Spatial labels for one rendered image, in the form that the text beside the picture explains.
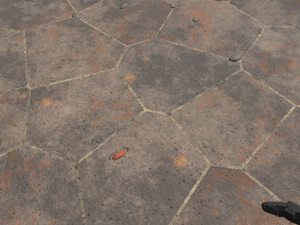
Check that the robot right hand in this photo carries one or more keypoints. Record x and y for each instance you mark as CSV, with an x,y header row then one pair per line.
x,y
288,210

